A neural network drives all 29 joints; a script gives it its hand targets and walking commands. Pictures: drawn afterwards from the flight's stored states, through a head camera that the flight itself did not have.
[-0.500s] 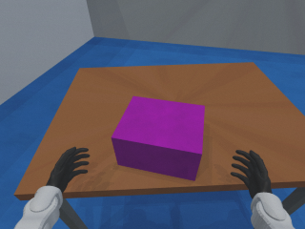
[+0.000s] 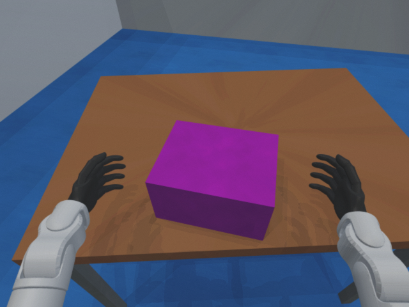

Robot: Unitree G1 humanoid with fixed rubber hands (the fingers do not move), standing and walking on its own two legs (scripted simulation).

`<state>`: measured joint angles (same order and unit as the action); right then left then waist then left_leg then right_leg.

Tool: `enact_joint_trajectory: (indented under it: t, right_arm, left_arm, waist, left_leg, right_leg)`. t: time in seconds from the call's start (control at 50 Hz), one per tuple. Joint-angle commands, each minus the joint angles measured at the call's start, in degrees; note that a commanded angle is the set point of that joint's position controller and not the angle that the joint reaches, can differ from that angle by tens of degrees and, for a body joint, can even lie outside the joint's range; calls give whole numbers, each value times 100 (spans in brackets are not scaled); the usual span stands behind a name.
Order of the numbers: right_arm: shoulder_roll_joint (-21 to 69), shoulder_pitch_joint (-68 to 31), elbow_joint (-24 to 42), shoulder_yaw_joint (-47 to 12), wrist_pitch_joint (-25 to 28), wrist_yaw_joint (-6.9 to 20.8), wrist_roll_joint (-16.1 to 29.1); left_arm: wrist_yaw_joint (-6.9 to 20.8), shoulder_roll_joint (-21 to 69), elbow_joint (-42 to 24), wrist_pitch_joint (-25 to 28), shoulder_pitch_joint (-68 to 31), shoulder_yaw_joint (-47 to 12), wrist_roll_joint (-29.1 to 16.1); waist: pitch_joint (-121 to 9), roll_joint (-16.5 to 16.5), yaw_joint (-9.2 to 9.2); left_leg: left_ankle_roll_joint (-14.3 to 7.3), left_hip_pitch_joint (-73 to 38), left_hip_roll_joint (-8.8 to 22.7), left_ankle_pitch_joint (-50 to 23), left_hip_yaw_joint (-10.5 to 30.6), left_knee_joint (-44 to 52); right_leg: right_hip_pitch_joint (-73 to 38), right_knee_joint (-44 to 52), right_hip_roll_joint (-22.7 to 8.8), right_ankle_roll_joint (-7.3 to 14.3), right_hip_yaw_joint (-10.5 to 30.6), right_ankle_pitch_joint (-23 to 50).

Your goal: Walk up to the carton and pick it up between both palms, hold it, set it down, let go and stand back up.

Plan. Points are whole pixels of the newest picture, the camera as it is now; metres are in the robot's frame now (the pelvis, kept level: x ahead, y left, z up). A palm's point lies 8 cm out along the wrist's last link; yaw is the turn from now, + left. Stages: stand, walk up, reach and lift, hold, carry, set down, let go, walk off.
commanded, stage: reach and lift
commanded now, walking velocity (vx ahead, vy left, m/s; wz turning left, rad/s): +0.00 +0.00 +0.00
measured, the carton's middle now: (216, 176) +0.43 -0.02 +0.00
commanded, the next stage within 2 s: none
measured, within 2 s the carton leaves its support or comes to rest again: neither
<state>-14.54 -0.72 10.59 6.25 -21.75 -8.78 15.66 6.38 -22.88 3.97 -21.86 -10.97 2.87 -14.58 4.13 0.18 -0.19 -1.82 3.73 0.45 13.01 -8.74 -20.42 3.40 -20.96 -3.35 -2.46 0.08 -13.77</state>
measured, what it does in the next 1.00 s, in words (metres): stands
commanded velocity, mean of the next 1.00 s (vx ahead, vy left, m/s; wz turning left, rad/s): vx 0.00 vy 0.00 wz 0.00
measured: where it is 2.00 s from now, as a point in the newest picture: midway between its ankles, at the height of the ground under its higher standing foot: outside the picture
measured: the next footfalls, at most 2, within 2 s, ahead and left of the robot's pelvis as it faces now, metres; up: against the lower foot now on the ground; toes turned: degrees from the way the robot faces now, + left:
none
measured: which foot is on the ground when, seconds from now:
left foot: down 0.00-1.00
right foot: down 0.00-1.00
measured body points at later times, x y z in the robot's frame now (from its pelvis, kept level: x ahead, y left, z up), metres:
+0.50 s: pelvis +0.00 +0.00 +0.00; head +0.02 +0.00 +0.45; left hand +0.40 +0.22 +0.14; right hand +0.37 -0.23 +0.12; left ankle -0.01 +0.09 -0.75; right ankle -0.02 -0.15 -0.75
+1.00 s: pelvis +0.00 +0.00 +0.00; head +0.03 +0.00 +0.45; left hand +0.44 +0.22 +0.13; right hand +0.40 -0.24 +0.10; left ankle -0.01 +0.09 -0.75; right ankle -0.02 -0.15 -0.75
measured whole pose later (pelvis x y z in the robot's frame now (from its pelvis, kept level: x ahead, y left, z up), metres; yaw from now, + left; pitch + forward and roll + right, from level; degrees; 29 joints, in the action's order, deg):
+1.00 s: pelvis +0.00 +0.00 +0.00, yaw +3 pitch +2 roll +0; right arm -16.0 -32.4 -34.6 6.3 -9.7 -8.9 15.8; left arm 6.5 -22.9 44.6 -12.7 -43.7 3.0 -14.6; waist 1.6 0.2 -3.7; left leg -1.7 11.2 0.5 13.0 -5.8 -22.5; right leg 8.6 -20.6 -3.3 -2.5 -2.6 -13.5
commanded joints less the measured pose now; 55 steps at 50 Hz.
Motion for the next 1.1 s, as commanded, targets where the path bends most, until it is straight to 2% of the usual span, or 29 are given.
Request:
enact_joint_trajectory:
  t: [0.0,0.12,0.22,0.28,0.46,0.62,0.7,0.74,0.86,0.9,0.98,1.04,1.08]
  right_arm:
    - [-919,-1797,-357,147,153,-68,248]
    - [-979,-2718,-991,241,207,-43,179]
    - [-1041,-3248,-1335,237,328,-58,139]
    - [-1060,-3638,-1791,236,341,-63,98]
    - [-1184,-4485,-2444,130,578,-84,140]
    - [-1250,-4989,-2983,112,763,-56,168]
    - [-1217,-5352,-3339,58,831,-59,162]
    - [-1151,-5462,-3625,11,876,-50,124]
    - [-919,-5445,-4175,-166,1250,-11,51]
    - [-776,-5465,-4574,-238,1402,23,-10]
    - [-548,-5443,-4859,-359,1852,67,-73]
    - [-447,-5449,-4901,-342,2264,125,-132]
    - [-460,-5463,-5108,-270,2525,156,-197]
  left_arm:
    - [136,-1271,-53,140,-2337,1054,16]
    - [98,-1371,569,149,-3249,929,-49]
    - [59,-1423,874,104,-3742,888,-50]
    - [66,-1446,1361,87,-4105,864,-7]
    - [46,-1456,1732,138,-4870,741,30]
    - [-43,-1544,1940,229,-5411,616,71]
    - [-59,-1518,2289,282,-5723,540,104]
    - [-46,-1457,2758,356,-5802,470,138]
    - [-20,-1089,3471,776,-5713,343,298]
    - [0,-967,3941,1020,-5762,294,353]
    - [16,-706,4356,1602,-5747,94,350]
    - [-18,-551,4515,2140,-5833,-119,238]
    - [-64,-461,4635,2453,-5916,-305,165]
  waist:
    - [-1557,-234,-246]
    - [-1653,-142,-419]
    - [-1994,-44,-513]
    - [-2012,-2,-576]
    - [-2562,82,-756]
    - [-3039,27,-927]
    - [-3040,33,-1003]
    - [-2895,91,-1015]
    - [-2963,59,-938]
    - [-2879,30,-888]
    - [-3018,-80,-793]
    - [-3445,-195,-822]
    - [-3782,-361,-917]
  left_leg:
    - [275,-630,55,-2030,706,202]
    - [210,-456,55,-1724,736,177]
    - [205,-498,35,-2021,725,42]
    - [186,-403,25,-1971,732,6]
    - [223,-499,-58,-2526,746,-215]
    - [304,-815,-52,-3009,834,-393]
    - [299,-725,-70,-2986,869,-415]
    - [277,-617,-67,-2814,886,-402]
    - [306,-669,-45,-3035,895,-492]
    - [306,-562,-46,-2902,878,-504]
    - [358,-513,-18,-3015,849,-608]
    - [431,-578,40,-3230,866,-794]
    - [507,-708,91,-3447,907,-927]
  right_leg:
    - [142,446,422,376,244,2072]
    - [245,436,406,372,221,1976]
    - [171,354,432,315,147,2438]
    - [201,342,431,287,122,2495]
    - [72,211,477,193,11,3371]
    - [170,179,529,132,-101,3733]
    - [211,165,529,117,-134,3803]
    - [311,186,528,115,-161,3635]
    - [486,177,556,120,-231,3603]
    - [633,192,548,133,-242,3363]
    - [848,162,559,178,-288,3150]
    - [1211,96,579,203,-366,2957]
    - [1553,77,611,236,-447,2724]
